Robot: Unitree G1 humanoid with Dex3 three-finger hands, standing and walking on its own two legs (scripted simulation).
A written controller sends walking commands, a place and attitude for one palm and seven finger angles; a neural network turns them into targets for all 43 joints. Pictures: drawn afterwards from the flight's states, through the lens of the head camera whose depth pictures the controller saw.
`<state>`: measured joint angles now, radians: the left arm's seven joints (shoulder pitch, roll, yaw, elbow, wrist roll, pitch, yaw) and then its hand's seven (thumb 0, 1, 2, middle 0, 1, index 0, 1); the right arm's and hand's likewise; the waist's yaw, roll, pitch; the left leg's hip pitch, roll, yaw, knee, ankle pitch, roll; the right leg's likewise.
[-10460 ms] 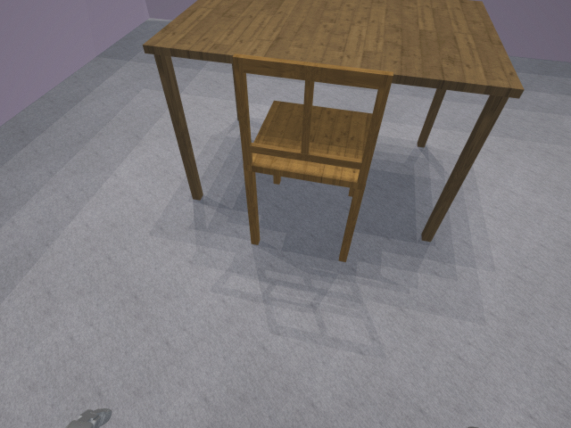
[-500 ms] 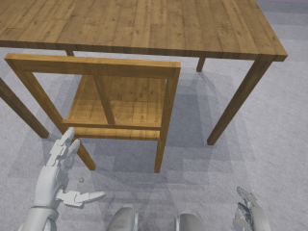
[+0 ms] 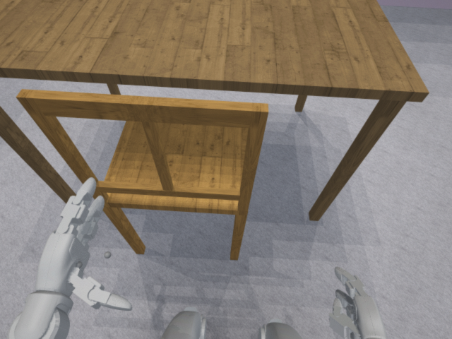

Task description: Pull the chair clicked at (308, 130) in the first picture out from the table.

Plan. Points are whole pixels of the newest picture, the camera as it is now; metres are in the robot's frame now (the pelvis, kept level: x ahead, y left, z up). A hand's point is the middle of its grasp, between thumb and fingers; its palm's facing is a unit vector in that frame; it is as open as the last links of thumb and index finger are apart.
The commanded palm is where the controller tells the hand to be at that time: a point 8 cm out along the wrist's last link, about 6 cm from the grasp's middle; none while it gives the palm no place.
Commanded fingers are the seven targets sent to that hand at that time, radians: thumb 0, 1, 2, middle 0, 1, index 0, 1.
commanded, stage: raise the hand toward the chair's back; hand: left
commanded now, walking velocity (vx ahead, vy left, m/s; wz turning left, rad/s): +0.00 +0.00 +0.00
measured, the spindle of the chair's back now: (160, 158) +0.47 +0.17 -0.02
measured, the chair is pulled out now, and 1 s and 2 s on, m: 0.00 0.00 0.00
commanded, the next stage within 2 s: aim the fingers beside a spindle in 0.56 s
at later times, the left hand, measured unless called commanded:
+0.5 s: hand (112, 252) +0.24 +0.19 +0.05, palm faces +0.01 -1.00 -0.08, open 16.9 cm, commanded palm +0.22 +0.25 +0.05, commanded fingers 0.00 -0.50 0.30 -0.06 -0.08 -0.06 -0.08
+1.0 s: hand (123, 244) +0.26 +0.19 +0.03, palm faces -0.02 -1.00 -0.05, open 16.9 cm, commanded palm +0.24 +0.24 +0.04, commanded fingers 0.00 -0.50 0.30 -0.06 -0.08 -0.06 -0.08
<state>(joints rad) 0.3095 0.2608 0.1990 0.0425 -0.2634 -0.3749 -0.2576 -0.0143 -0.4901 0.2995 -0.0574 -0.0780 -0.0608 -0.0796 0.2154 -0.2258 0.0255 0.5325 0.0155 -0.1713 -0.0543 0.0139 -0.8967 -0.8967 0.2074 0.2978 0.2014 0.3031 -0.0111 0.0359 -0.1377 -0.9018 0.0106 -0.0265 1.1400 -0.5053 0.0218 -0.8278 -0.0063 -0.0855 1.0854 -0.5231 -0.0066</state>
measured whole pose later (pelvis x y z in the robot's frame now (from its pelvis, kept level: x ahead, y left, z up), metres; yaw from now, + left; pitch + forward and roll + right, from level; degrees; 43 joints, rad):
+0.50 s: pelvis +0.00 -0.01 +0.00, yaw +0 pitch +15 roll -2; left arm 0.29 0.26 0.22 0.11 -0.28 -0.41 -0.27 -0.02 -0.50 0.30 -0.06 -0.08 -0.06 -0.08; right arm 0.23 -0.25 0.01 0.55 0.02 -0.19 -0.05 0.01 -0.90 -0.90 0.21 0.30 0.20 0.30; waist -0.03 0.04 -0.13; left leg -0.88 0.02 -0.02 1.11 -0.49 0.01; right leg -0.82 0.00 -0.08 1.07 -0.51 -0.02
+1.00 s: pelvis -0.01 -0.01 -0.01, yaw +0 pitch +16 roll -2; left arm 0.18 0.26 0.21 0.17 -0.27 -0.41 -0.28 -0.02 -0.50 0.30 -0.06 -0.08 -0.06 -0.08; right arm 0.22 -0.25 0.01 0.55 0.02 -0.19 -0.05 0.01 -0.90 -0.90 0.21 0.30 0.20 0.30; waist -0.03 0.03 -0.14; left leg -0.94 0.02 -0.02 1.16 -0.50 0.01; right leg -0.88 0.00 -0.08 1.12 -0.53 -0.02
